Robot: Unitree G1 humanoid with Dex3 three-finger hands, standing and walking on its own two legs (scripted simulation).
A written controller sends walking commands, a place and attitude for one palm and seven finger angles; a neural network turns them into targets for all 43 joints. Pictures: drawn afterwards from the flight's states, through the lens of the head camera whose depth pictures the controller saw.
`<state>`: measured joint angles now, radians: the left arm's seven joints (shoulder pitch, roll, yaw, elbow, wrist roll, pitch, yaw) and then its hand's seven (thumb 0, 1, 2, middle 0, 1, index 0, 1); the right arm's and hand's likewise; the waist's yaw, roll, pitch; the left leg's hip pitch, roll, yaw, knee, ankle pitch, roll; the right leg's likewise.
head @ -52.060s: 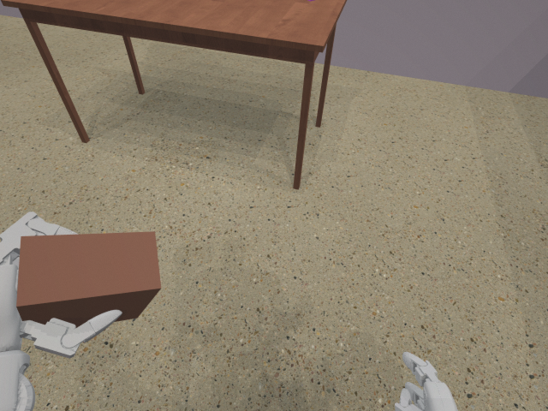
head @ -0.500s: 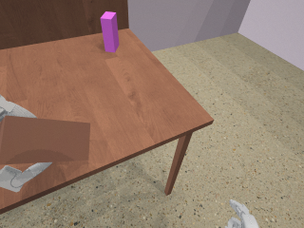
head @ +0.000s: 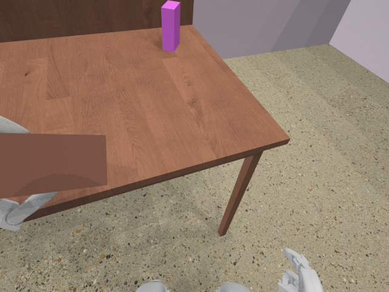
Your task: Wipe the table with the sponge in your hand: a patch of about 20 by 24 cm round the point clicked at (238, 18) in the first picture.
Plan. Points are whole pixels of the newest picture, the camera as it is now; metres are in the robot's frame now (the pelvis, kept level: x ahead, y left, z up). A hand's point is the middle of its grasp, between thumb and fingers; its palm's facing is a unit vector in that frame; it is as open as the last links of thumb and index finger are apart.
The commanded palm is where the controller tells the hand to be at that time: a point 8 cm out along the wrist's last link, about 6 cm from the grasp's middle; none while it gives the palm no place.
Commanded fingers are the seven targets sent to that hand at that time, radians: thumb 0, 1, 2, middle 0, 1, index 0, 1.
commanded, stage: step back with the hand held close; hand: left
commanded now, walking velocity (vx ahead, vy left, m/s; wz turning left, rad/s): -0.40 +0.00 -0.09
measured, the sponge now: (56, 162) +0.24 +0.22 +0.21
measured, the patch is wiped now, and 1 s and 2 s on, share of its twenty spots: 1.00 1.00 1.00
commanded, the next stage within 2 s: stop stepping back and stand still in 0.28 s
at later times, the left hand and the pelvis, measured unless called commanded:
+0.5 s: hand (26, 262) +0.11 +0.19 +0.23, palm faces +0.35 -0.85 -0.39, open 10.2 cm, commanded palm +0.05 +0.23 +0.24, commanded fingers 0.00 0.10 1.30 -1.20 -1.60 -1.20 -1.60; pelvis -0.14 -0.03 +0.00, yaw -6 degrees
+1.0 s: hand out of the picture -0.02 +0.14 +0.23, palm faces +0.35 -0.84 -0.40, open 10.2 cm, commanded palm -0.08 +0.19 +0.24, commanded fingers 0.00 0.10 1.30 -1.20 -1.60 -1.20 -1.60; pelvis -0.26 -0.08 +0.00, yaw -5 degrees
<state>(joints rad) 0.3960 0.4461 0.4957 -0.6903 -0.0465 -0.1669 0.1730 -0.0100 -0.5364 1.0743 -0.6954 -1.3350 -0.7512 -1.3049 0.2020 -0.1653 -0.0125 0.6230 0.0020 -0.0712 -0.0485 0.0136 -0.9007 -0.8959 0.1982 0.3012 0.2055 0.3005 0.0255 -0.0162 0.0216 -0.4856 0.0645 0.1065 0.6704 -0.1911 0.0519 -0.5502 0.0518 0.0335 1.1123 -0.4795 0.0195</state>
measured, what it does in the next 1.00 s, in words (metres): walks backwards: right foot, then left foot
